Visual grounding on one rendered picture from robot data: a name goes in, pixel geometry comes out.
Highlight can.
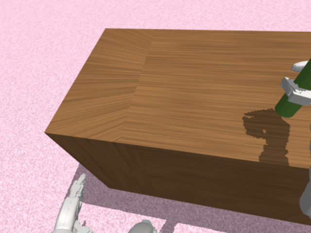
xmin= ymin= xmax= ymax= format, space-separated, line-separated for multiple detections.
xmin=275 ymin=59 xmax=311 ymax=117

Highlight right robot hand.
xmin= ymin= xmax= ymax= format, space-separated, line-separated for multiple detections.
xmin=280 ymin=61 xmax=311 ymax=106

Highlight right robot arm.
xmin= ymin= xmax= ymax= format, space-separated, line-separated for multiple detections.
xmin=299 ymin=124 xmax=311 ymax=219

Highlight left robot hand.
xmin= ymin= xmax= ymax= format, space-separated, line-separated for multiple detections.
xmin=54 ymin=173 xmax=93 ymax=233

